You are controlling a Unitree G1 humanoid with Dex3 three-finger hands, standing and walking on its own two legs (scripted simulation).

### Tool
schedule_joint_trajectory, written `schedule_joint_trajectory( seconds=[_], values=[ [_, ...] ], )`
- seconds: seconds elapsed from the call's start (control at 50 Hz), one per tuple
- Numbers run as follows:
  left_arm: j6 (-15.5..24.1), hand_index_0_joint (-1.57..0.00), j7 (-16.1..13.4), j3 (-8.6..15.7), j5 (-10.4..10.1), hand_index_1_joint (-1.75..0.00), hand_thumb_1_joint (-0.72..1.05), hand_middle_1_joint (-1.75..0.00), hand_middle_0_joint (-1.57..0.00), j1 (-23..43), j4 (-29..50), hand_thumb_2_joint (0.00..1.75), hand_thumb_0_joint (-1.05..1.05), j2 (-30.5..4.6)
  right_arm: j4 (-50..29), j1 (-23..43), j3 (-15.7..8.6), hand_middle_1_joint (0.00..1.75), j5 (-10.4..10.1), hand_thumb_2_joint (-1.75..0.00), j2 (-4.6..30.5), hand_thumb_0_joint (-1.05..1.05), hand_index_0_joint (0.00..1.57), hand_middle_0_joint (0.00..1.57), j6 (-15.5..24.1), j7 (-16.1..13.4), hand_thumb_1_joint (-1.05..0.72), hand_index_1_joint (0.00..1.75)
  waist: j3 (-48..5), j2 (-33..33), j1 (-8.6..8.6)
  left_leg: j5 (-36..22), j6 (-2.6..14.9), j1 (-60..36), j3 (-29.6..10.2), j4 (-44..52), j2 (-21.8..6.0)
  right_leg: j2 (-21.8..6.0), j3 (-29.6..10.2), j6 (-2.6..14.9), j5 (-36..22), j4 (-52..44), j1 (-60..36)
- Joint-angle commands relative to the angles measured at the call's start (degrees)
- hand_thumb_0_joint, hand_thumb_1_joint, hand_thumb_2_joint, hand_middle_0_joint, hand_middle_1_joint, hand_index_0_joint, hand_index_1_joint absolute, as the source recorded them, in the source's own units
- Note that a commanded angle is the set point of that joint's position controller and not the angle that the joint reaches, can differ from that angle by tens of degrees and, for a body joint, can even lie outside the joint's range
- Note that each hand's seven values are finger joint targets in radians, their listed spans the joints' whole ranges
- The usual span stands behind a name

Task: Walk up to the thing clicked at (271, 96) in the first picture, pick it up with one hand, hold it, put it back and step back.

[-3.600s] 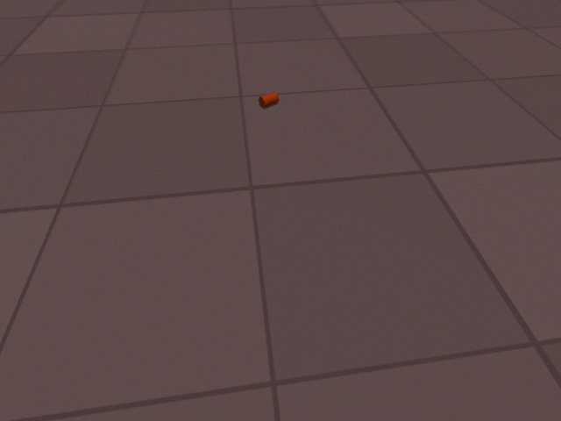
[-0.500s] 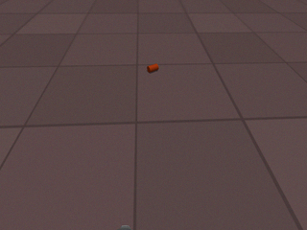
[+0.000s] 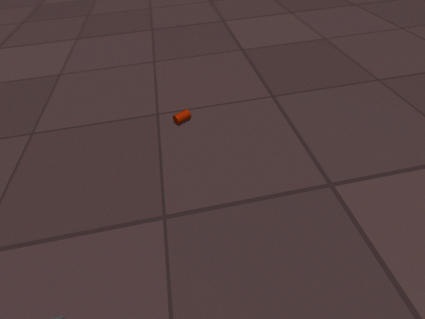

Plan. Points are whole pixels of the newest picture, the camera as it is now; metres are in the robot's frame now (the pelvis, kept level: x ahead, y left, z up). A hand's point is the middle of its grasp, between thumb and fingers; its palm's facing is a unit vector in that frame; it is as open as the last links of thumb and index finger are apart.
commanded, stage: walk up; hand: left
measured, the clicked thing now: (182, 116) +1.67 +0.24 -0.71
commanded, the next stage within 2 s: none
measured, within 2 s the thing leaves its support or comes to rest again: neither
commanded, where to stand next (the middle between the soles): +1.26 +0.05 m, yaw -2 degrees
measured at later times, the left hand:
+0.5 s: hand (88, 282) +0.28 +0.31 -0.15, palm faces +0.03 -0.93 -0.37, open 7.4 cm
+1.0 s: hand (133, 155) +0.65 +0.26 -0.10, palm faces -0.04 -0.91 -0.41, open 7.4 cm
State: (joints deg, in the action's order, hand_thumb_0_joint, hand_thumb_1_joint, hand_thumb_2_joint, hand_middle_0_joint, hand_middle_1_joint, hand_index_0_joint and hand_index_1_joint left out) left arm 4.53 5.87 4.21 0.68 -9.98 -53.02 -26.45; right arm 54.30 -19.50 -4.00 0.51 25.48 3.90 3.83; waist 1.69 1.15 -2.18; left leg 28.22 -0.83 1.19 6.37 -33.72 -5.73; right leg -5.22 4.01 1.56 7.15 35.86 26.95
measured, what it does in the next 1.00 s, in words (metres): walks ahead: left foot, then right foot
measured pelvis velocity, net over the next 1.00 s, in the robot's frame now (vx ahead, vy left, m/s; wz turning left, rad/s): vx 0.53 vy -0.01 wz -0.02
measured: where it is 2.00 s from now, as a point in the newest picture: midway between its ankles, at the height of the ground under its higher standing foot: (211, 191)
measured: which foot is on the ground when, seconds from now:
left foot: down 0.00-0.00, up 0.02-0.42, down 0.44-0.92, up 0.94-1.00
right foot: down 0.00-0.46, up 0.48-0.88, down 0.90-1.00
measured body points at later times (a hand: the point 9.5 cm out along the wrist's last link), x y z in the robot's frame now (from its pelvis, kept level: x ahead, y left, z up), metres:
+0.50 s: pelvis +0.29 +0.02 +0.00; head +0.31 +0.04 +0.45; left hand +0.28 +0.36 -0.12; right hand +0.44 -0.29 -0.09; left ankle +0.40 +0.13 -0.71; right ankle +0.14 -0.12 -0.68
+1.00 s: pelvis +0.53 -0.01 +0.01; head +0.54 -0.04 +0.46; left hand +0.65 +0.30 -0.07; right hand +0.55 -0.34 -0.12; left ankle +0.43 +0.12 -0.65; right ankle +0.61 -0.13 -0.71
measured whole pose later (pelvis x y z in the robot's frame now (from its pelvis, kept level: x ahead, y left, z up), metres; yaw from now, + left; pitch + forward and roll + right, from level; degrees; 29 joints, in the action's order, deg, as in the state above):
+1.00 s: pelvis +0.53 -0.01 +0.01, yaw -1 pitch -3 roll +1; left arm 5.5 3.6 3.2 0.0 -11.0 -51.3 -22.8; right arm 52.9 -18.7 -3.0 0.1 25.2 2.0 2.8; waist 4.1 3.0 -0.9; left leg 26.2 2.1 14.7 1.2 -59.8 -1.8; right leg -3.4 4.9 1.4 12.0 35.9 21.3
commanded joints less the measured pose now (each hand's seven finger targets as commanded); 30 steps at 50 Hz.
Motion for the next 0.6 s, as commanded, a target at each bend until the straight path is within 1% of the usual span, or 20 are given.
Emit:
schedule_joint_trajectory(
  seconds=[0.0, 0.02, 0.04, 0.1, 0.12, 0.18, 0.2, 0.28, 0.3, 0.34, 0.38, 0.4, 0.42, 0.44, 0.46, 0.48, 0.5, 0.52, 0.54, 0.58],
  values=[
    [1.67, -0.2, -2.97, 5.64, -0.9, -0.3, 0.9, -0.3, -0.2, -16.38, 0.82, 0.9, 0.0, -21.67, -7.54, 5.89, -2.38, 0.3, -0.49, -0.9, 11.77, 0.0, 0.2, 0.2, 1.91, -1.26, -0.9, 0.3, -8.66, -16.09, 10.59, 1.7, 3.18, 39.56, -6.39, -39.66, 5.25, -21.2, -45.33, 11.86, 29.18, -24.53, -36.49],
    [1.7, -0.2, -3.25, 5.28, -1.41, -0.3, 0.9, -0.3, -0.2, -11.96, 2.38, 0.9, 0.0, -20.23, -6.09, 7.1, -2.49, 0.3, -0.81, -0.9, 13.33, 0.0, 0.2, 0.2, 1.66, -1.56, -0.9, 0.3, -5.57, -9.27, 9.07, -3.49, 3.22, 39.35, -11.37, -41.12, 2.16, -19.72, -39.71, 11.85, 26.1, -23.86, -32.4],
    [1.96, -0.2, -3.52, 4.64, -1.49, -0.3, 0.9, -0.3, -0.2, -7.99, 3.14, 0.9, 0.0, -17.88, -5.22, 7.01, -2.35, 0.3, -1.29, -0.9, 12.33, 0.0, 0.2, 0.2, 1.63, -1.37, -0.9, 0.3, -2.83, -7.77, 7.23, -8.83, 3.69, 38.01, -11.92, -38.96, 0.54, -16.45, -30.7, 10.6, 20.37, -22.83, -27.64],
    [2.48, -0.2, -3.7, 3.11, -1.28, -0.3, 0.9, -0.3, -0.2, -4.47, 3.69, 0.9, 0.0, -13.21, -2.59, 2.89, -2.17, 0.3, -0.45, -0.9, 10.88, 0.0, 0.2, 0.2, 0.74, -0.43, -0.9, 0.3, 0.1, -8.94, 2.83, -13.21, 2.56, 31.2, -10.66, -29.05, -1.46, -10.6, -16.0, 8.35, 10.05, -23.56, -17.66],
    [2.79, -0.2, -3.69, 2.87, -1.07, -0.3, 0.9, -0.3, -0.2, -4.65, 4.1, 0.9, 0.0, -13.02, -2.41, 2.8, -2.36, 0.3, -0.11, -0.9, 10.49, 0.0, 0.2, 0.2, 0.35, -0.02, -0.9, 0.3, 0.48, -8.87, 2.71, -14.01, 1.88, 30.79, -9.8, -27.15, -1.28, -10.38, -14.16, 9.05, 7.45, -24.04, -16.88],
    [3.36, -0.2, -3.74, 3.13, -0.89, -0.3, 0.9, -0.3, -0.2, -4.7, 5.02, 0.9, 0.0, -13.27, -4.23, 7.27, -2.54, 0.3, 0.45, -0.9, 9.94, 0.0, 0.2, 0.2, -0.14, 1.0, -0.9, 0.3, 2.16, -7.65, 3.33, -16.11, 0.02, 32.29, -8.0, -17.47, -1.91, -10.58, -9.91, 10.73, 10.38, -26.98, -16.33],
    [3.4, -0.2, -3.66, 3.37, -0.78, -0.3, 0.9, -0.3, -0.2, -4.75, 5.09, 0.9, 0.0, -13.6, -4.95, 9.04, -2.51, 0.3, 0.64, -0.9, 9.69, 0.0, 0.2, 0.2, -0.26, 1.34, -0.9, 0.3, 2.62, -7.39, 3.62, -17.55, -0.09, 33.06, -7.07, -14.3, -1.66, -9.87, -8.53, 10.44, 11.02, -27.42, -17.21],
    [3.25, -0.2, -3.43, 3.66, -0.31, -0.3, 0.9, -0.3, -0.2, -6.87, 4.79, 0.9, 0.0, -13.81, -7.72, 15.6, -2.32, 0.3, 0.76, -0.9, 7.82, 0.0, 0.2, 0.2, 0.26, 2.27, -0.9, 0.3, 2.39, -6.04, 5.12, -24.94, 0.87, 28.67, -4.43, -1.09, -0.75, -7.94, -4.05, 8.02, -0.86, -24.19, -20.69],
    [3.0, -0.2, -3.39, 3.52, -0.37, -0.3, 0.9, -0.3, -0.2, -8.27, 4.41, 0.9, 0.0, -13.55, -7.89, 16.74, -2.46, 0.3, 0.56, -0.9, 7.68, 0.0, 0.2, 0.2, 0.41, 2.35, -0.9, 0.3, 2.0, -4.84, 5.92, -25.66, 1.13, 26.49, -2.8, 0.3, 0.69, -7.28, -2.91, 7.47, -3.74, -22.84, -21.49],
    [2.53, -0.2, -3.55, 3.69, -0.35, -0.3, 0.9, -0.3, -0.2, -7.18, 4.63, 0.9, 0.0, -14.43, -8.05, 16.42, -2.83, 0.3, 0.39, -0.9, 7.76, 0.0, 0.2, 0.2, 0.37, 2.35, -0.9, 0.3, 1.4, -6.0, 4.8, -24.8, 2.27, 21.87, -2.49, 1.23, 0.84, -8.75, -3.1, 7.97, -3.46, -21.55, -20.53],
    [2.06, -0.2, -4.06, 3.31, -0.55, -0.3, 0.9, -0.3, -0.2, -6.86, 4.86, 0.9, 0.0, -14.86, -7.05, 12.58, -3.34, 0.3, 0.58, -0.9, 8.2, 0.0, 0.2, 0.2, 0.36, 2.01, -0.9, 0.3, -0.08, -4.75, 2.73, -22.09, 3.54, 15.34, -1.41, 2.75, 2.48, -9.14, -2.28, 7.61, -11.51, -14.84, -20.37],
    [1.81, -0.2, -4.35, 2.91, -0.42, -0.3, 0.9, -0.3, -0.2, -5.92, 5.51, 0.9, 0.0, -13.9, -5.17, 5.3, -4.25, 0.3, 1.12, -0.9, 10.28, 0.0, 0.2, 0.2, 0.45, 1.58, -0.9, 0.3, -3.51, -0.81, -1.4, -20.5, 5.36, 6.61, -2.55, 3.81, 2.77, -7.32, -0.67, 6.17, -15.03, -3.72, -17.97],
    [1.48, -0.2, -4.64, 1.56, -0.86, -0.3, 0.9, -0.3, -0.2, -8.34, 5.73, 0.9, 0.0, -10.75, -3.04, -2.86, -5.52, 0.3, 2.1, -0.9, 13.46, 0.0, 0.2, 0.2, 0.92, 0.72, -0.9, 0.3, -8.53, 5.79, -4.23, -14.05, 8.53, -6.37, -6.95, 5.12, 1.13, -3.44, 2.1, 4.23, -11.82, 12.35, -9.63],
    [1.35, -0.2, -4.41, -0.11, -1.38, -0.3, 0.9, -0.3, -0.2, -10.56, 7.01, 0.9, 0.0, -5.3, -3.53, -7.86, -7.24, 0.3, 2.61, -0.9, 18.62, 0.0, 0.2, 0.2, 1.17, -0.34, -0.9, 0.3, -13.62, 19.33, -5.4, -7.52, 12.04, -17.3, -30.4, 8.89, -13.92, 4.32, 0.07, 1.62, 14.08, 28.73, 4.53],
    [1.17, -0.2, -5.12, 0.95, -2.13, -0.3, 0.9, -0.3, -0.2, -11.84, 6.21, 0.9, 0.0, -10.18, -5.31, -5.21, -7.43, 0.3, 0.12, -0.9, 20.5, 0.0, 0.2, 0.2, 1.32, -0.62, -0.9, 0.3, -14.94, 13.54, -4.58, -4.93, 17.68, -17.57, -46.08, 17.01, -19.72, 7.78, -5.56, 2.02, 23.26, 34.89, 11.36],
    [1.31, -0.2, -5.34, 0.63, -1.53, -0.3, 0.9, -0.3, -0.2, -8.68, 5.13, 0.9, 0.0, -12.76, -5.82, -1.98, -7.13, 0.3, -1.39, -0.9, 18.25, 0.0, 0.2, 0.2, 1.13, -0.9, -0.9, 0.3, -10.67, 5.47, -3.61, -7.56, 16.57, -11.49, -39.6, 17.19, -18.35, 4.23, -9.96, 2.37, 19.12, 37.99, 11.78],
    [1.52, -0.2, -5.04, 0.45, -1.82, -0.3, 0.9, -0.3, -0.2, -9.37, 4.69, 0.9, 0.0, -12.31, -7.13, 1.53, -5.71, 0.3, -1.55, -0.9, 15.88, 0.0, 0.2, 0.2, 1.22, -1.28, -0.9, 0.3, -7.02, 3.34, -1.54, -15.31, 14.91, -7.06, -30.22, 16.56, -16.18, 2.52, -10.91, 2.1, 15.09, 36.25, 10.76],
    [1.6, -0.2, -4.79, 0.54, -2.06, -0.3, 0.9, -0.3, -0.2, -10.15, 3.73, 0.9, 0.0, -11.32, -7.51, 3.06, -4.57, 0.3, -1.11, -0.9, 13.57, 0.0, 0.2, 0.2, 1.33, -1.51, -0.9, 0.3, -4.55, 2.82, -0.17, -22.28, 13.3, -2.66, -23.82, 16.08, -13.75, 1.0, -10.78, 1.72, 13.04, 33.23, 8.65],
    [1.24, -0.2, -4.42, 0.73, -2.12, -0.3, 0.9, -0.3, -0.2, -10.74, 2.86, 0.9, 0.0, -10.83, -7.46, 4.09, -3.87, 0.3, -1.25, -0.9, 12.33, 0.0, 0.2, 0.2, 1.6, -1.64, -0.9, 0.3, -2.66, 4.72, 0.68, -27.02, 13.28, 2.14, -18.47, 17.07, -12.43, -0.09, -9.24, 1.28, 12.48, 31.02, 6.54],
    [0.52, -0.2, -3.61, 0.69, -1.6, -0.3, 0.9, -0.3, -0.2, -12.24, 2.45, 0.9, 0.0, -9.77, -8.16, 5.34, -3.32, 0.3, -0.88, -0.9, 11.6, 0.0, 0.2, 0.2, 2.21, -1.6, -0.9, 0.3, -2.6, 5.37, 2.0, -29.4, 13.16, 6.11, -13.42, 17.99, -10.85, -0.91, -7.96, -0.29, 11.13, 26.03, 2.52]
  ],
)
